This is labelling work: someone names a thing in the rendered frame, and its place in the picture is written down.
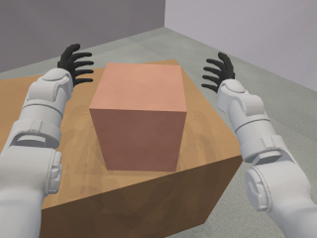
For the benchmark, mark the pedestal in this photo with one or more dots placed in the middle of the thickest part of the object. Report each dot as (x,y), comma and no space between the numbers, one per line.
(93,202)

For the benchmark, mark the robot left hand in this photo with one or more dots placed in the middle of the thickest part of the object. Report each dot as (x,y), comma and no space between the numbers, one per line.
(69,63)

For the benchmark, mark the robot right upper arm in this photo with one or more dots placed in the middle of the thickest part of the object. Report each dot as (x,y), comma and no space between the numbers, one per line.
(281,190)

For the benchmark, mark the left robot forearm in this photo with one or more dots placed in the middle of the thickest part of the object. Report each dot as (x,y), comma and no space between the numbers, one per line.
(40,119)

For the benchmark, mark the robot left upper arm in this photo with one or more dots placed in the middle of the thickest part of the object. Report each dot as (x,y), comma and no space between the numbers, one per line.
(27,176)

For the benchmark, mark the right robot forearm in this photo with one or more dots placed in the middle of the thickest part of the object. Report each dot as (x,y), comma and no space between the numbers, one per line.
(259,143)

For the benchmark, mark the carton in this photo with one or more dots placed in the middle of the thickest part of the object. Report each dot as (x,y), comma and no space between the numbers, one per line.
(139,112)

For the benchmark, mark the robot right hand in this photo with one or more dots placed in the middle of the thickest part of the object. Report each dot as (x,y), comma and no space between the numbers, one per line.
(226,72)

